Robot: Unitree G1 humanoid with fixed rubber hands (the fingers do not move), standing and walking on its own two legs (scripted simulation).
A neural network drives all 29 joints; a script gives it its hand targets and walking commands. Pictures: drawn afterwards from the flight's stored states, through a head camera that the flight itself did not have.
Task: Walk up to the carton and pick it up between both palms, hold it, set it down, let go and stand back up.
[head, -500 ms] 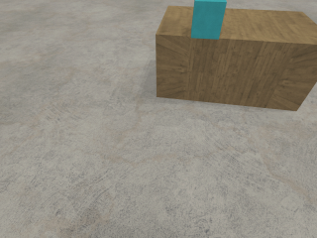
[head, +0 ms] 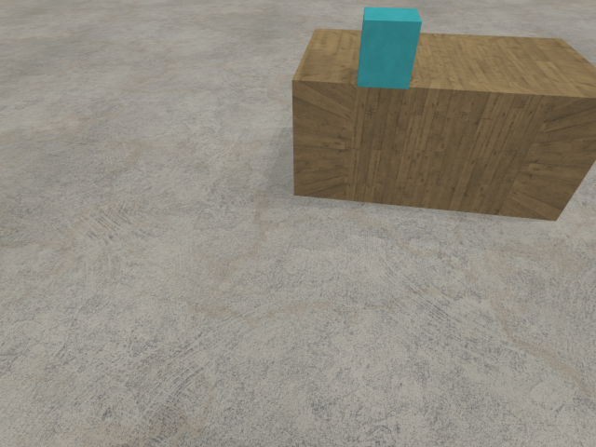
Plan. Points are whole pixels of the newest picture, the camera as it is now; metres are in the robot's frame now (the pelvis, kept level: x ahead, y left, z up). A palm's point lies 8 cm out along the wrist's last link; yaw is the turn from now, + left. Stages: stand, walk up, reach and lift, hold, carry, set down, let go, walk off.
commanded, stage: walk up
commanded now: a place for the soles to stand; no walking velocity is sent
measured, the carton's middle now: (386, 48) +1.62 -0.33 -0.01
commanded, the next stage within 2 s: none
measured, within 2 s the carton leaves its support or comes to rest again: neither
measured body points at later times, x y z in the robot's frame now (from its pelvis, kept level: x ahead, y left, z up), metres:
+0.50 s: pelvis +0.13 -0.06 +0.01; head +0.12 -0.09 +0.46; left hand +0.16 +0.27 -0.09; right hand +0.20 -0.38 -0.12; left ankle +0.20 +0.10 -0.69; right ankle +0.05 -0.15 -0.74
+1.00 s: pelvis +0.36 -0.07 -0.01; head +0.37 -0.08 +0.44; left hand +0.46 +0.26 -0.11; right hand +0.36 -0.39 -0.13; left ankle +0.31 +0.09 -0.74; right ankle +0.42 -0.20 -0.74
